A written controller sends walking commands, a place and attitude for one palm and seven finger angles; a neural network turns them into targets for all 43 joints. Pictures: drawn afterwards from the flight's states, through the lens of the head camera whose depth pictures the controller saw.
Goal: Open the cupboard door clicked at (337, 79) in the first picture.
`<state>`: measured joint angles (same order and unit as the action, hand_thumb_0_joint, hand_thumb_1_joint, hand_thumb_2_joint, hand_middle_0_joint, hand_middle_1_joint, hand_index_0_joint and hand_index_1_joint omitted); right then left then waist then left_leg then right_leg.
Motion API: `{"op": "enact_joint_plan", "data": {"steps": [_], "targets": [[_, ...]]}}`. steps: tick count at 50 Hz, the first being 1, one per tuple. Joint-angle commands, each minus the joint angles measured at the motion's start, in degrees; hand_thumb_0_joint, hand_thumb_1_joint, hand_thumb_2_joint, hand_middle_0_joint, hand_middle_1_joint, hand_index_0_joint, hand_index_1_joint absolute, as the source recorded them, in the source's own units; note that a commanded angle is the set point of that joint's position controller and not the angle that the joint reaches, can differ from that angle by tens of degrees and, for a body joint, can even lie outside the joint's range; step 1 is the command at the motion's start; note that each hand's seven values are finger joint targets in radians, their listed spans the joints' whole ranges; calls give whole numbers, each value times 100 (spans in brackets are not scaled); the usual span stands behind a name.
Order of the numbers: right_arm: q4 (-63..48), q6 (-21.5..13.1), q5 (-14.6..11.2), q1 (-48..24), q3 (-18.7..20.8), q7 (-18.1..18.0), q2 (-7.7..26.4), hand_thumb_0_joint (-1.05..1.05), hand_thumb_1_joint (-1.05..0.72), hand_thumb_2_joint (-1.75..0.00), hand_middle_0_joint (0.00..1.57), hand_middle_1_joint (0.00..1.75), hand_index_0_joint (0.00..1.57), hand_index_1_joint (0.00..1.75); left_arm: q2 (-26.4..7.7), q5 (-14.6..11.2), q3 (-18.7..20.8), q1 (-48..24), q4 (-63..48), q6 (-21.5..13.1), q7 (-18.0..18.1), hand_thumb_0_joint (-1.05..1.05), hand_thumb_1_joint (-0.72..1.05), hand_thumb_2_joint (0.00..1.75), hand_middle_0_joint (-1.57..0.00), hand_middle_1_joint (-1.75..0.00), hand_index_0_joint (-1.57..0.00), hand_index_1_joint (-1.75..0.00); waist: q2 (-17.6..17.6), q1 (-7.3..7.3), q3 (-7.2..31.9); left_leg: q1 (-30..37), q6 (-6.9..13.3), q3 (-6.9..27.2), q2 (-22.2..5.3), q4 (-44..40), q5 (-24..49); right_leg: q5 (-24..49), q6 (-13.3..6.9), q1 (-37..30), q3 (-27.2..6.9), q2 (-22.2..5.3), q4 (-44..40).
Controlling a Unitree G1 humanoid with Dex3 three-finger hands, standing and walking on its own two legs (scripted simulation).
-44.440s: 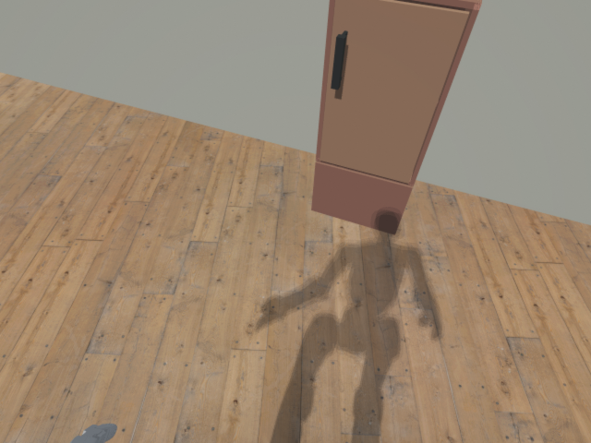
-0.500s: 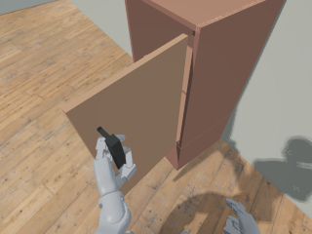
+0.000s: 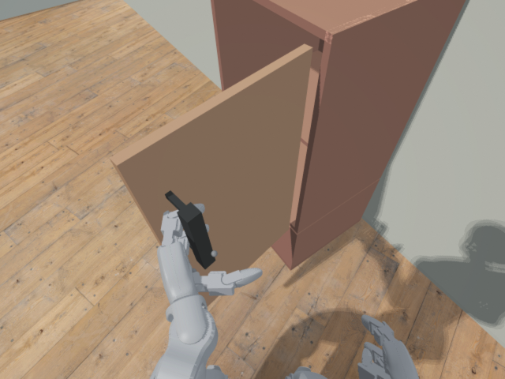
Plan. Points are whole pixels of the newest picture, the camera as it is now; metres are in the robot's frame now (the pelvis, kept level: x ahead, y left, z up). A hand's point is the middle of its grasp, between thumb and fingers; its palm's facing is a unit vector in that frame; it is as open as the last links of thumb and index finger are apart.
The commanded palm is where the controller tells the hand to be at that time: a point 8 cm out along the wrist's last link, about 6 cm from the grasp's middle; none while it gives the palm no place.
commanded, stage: open thumb and fingers to let go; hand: left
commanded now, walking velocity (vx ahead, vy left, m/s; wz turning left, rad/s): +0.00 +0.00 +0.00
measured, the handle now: (190, 231) +0.34 +0.12 +0.04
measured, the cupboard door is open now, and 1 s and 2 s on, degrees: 100 100 100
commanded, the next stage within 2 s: slide the hand sideways off the handle in 0.26 s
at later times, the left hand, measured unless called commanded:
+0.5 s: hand (209, 270) +0.27 +0.08 +0.04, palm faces +0.02 -1.00 -0.04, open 15.9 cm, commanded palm +0.24 +0.11 +0.05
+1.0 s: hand (186, 293) +0.24 +0.11 +0.05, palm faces -0.03 -1.00 +0.02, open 16.4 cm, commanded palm +0.20 +0.16 +0.05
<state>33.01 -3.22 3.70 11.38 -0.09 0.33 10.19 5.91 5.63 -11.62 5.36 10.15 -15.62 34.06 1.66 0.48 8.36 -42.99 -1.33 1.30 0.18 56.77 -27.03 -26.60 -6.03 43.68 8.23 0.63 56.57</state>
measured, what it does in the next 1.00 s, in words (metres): stands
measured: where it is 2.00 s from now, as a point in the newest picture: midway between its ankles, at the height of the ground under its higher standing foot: outside the picture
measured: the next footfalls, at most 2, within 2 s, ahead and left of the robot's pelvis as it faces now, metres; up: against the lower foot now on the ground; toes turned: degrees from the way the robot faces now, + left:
none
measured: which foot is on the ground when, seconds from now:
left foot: down 0.00-1.00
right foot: down 0.00-1.00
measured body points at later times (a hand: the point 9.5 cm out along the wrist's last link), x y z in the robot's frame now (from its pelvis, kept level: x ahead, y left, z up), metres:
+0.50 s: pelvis -0.01 +0.03 -0.01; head +0.04 +0.01 +0.44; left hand +0.27 +0.13 +0.05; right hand +0.17 -0.19 -0.10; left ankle +0.01 +0.14 -0.68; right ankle +0.02 -0.05 -0.68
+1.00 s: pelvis +0.00 +0.04 -0.01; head +0.06 +0.04 +0.44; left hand +0.23 +0.16 +0.05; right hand +0.18 -0.17 -0.09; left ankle +0.01 +0.14 -0.68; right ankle +0.02 -0.05 -0.68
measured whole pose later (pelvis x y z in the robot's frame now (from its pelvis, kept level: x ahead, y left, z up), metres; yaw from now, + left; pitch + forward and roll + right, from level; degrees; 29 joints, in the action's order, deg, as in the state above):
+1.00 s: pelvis +0.00 +0.04 -0.01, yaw -2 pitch +13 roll -1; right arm 23.4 -3.4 0.6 14.8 -1.7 0.8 11.1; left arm -2.1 0.9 -14.4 22.8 -7.9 -17.4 8.5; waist 1.8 -0.2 7.2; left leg -44.6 2.4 -1.4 0.7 62.2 -30.6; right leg -28.2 -2.6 45.3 5.5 0.0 60.3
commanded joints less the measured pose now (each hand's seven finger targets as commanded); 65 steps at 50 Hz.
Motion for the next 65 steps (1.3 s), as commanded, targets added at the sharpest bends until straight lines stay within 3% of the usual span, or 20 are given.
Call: {"op": "enact_joint_plan", "data": {"steps": [1,12,18,19,20,21,22,23,24,26,28,32,34,38,41,46,48,54,57,65], "targets": [[-834,-289,7,-401,156,-12,490,0,-90,-90,20,30,20,30,471,165,-183,-1185,-1224,-365,67,0,-50,30,-24,-85,-24,-85,-602,140,1307,249,182,64,121,-403,874,1281,547,-1306,-1154,-394,-1247],[-898,-254,11,-440,132,35,475,0,-90,-90,20,30,20,30,609,128,-194,-993,-1158,-233,157,0,-50,30,-15,-30,-15,-30,-457,-13,1359,416,174,38,113,-537,1074,1332,428,-1251,-799,-205,-1030],[-909,-271,17,-497,131,87,479,0,-90,-90,20,30,20,30,723,180,-283,-1010,-1227,-186,193,0,-50,30,-15,-30,-15,-30,-392,-25,1323,513,166,61,84,-518,1156,1253,378,-1030,-653,-123,-910],[-825,-255,-47,-64,128,136,756,0,-90,-90,20,30,20,30,132,651,-1494,-974,-1503,-454,-985,0,-50,30,-15,-30,-15,-30,-608,501,1066,561,280,65,106,-398,1257,1834,421,-907,-841,-199,-813],[-967,-258,-101,-74,179,114,693,0,-90,-90,20,30,20,30,-309,418,-998,-1023,-1762,-724,-1628,0,-50,30,-15,-30,-15,-30,-473,291,1362,512,294,56,110,-371,1319,2055,395,-1144,-876,-225,-737],[-1056,-275,-120,-86,176,86,718,0,-90,-90,20,30,20,30,-464,283,-985,-1012,-1942,-878,-2134,0,-50,30,-15,-30,-15,-30,-262,251,1586,554,301,31,124,-330,1331,2169,399,-1282,-953,-246,-678],[-1102,-309,-183,-60,161,67,707,0,-90,-90,20,30,20,30,-449,108,-1068,-1042,-1987,-995,-2580,0,-50,30,-15,-30,-15,-30,-315,336,1481,580,312,59,116,-310,1282,2104,399,-1197,-943,-242,-678],[-1210,-332,-239,-56,157,54,715,0,-90,-90,20,30,20,30,-395,-140,-1011,-1001,-2086,-1030,-2863,0,-50,30,-15,-30,-15,-30,-108,279,1486,661,301,67,112,-330,1235,1887,362,-1110,-924,-213,-675],[-1294,-375,-283,-84,140,41,688,0,-90,-90,20,30,20,30,-270,-412,-952,-878,-2091,-1016,-2979,0,-50,30,-15,-30,-15,-30,-165,261,1378,662,298,85,109,-360,1117,1644,366,-1016,-862,-180,-713],[-1460,-438,-352,-94,119,40,692,0,-90,-90,20,30,20,30,70,-735,-992,-476,-2008,-892,-3008,0,-50,30,-15,-30,-15,-30,-408,235,1143,621,295,114,97,-447,899,1226,391,-892,-753,-133,-803],[-1534,-463,-374,-94,117,49,736,0,-90,-90,20,30,20,30,-22,-813,-786,-151,-2018,-777,-2846,0,-50,30,-15,-30,-15,-30,-527,130,1054,546,268,155,83,-522,808,955,380,-840,-682,-106,-790],[-1679,-419,-316,37,159,100,761,0,-90,-90,20,30,20,30,-271,-423,-688,290,-2318,-656,-2480,0,-50,30,-15,-30,-15,-30,-577,76,1146,469,260,161,71,-494,889,1034,368,-794,-642,-118,-608],[-1738,-378,-301,30,149,117,748,0,-90,-90,20,30,20,30,-345,-224,-723,394,-2493,-628,-2384,0,-50,30,-15,-30,-15,-30,-404,58,1135,456,260,134,72,-455,954,1103,349,-753,-661,-128,-541],[-1794,-309,-287,43,130,92,745,0,-90,-90,20,30,20,30,-521,-127,-570,695,-2603,-589,-2336,0,-50,30,-15,-30,-15,-30,-462,-1,1081,362,245,140,70,-450,882,1007,327,-738,-648,-97,-499],[-1828,-286,-306,23,100,52,731,0,-90,-90,20,30,20,30,-602,-238,-467,809,-2675,-536,-2396,0,-50,30,-15,-30,-15,-30,-432,10,911,300,240,124,77,-463,683,839,347,-686,-659,-90,-557],[-1895,-297,-314,55,88,20,706,0,-90,-90,20,30,20,30,-700,-474,-257,1445,-3149,-566,-2516,0,-50,30,-15,-30,-15,-30,-309,-74,1149,422,218,100,77,-439,1135,1372,349,-926,-620,-55,-455],[-1878,-322,-321,73,93,15,713,0,-90,-90,20,30,20,30,-712,-493,-283,1591,-3196,-620,-2588,0,-50,30,-15,-30,-15,-30,-405,-12,1041,366,221,133,64,-394,1232,1476,355,-900,-620,-44,-425],[-1922,-405,-310,93,119,39,732,0,-90,-90,20,30,20,30,-854,-578,-230,2295,-3587,-842,-2842,0,-50,30,-15,-30,-15,-30,-187,-1,1060,295,208,157,63,-221,1410,1626,368,-698,-588,-33,-219],[-1956,-396,-323,124,140,20,759,0,-90,-90,20,30,20,30,-1053,-632,-12,2602,-3611,-874,-2970,0,-50,30,-15,-30,-15,-30,-354,-5,1004,137,213,158,71,-154,1250,1523,383,-645,-595,-20,-194],[-2017,-439,-376,129,165,-49,774,0,-90,-90,20,30,20,30,-1236,-911,220,2953,-4000,-932,-3288,0,-50,30,-15,-30,-15,-30,-170,-31,1121,23,224,172,99,-29,1189,1415,387,-596,-629,-7,-127]]}}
